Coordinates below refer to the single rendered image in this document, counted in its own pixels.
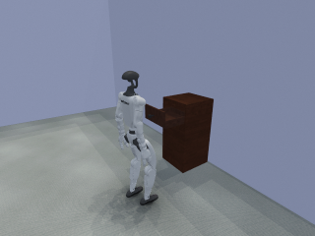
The robot right forearm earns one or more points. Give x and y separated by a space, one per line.
140 136

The robot left forearm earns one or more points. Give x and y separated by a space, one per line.
120 126

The robot right hand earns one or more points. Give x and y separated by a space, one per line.
146 154

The drawer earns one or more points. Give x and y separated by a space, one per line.
167 117

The right robot foot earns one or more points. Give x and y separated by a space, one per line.
150 199

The robot left upper arm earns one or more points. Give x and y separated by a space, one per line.
119 113

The cabinet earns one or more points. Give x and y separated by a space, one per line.
186 146

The robot right upper arm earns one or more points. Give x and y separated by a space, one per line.
139 108

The robot left hand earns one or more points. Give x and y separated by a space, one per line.
122 139

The robot head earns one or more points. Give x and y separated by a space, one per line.
130 76

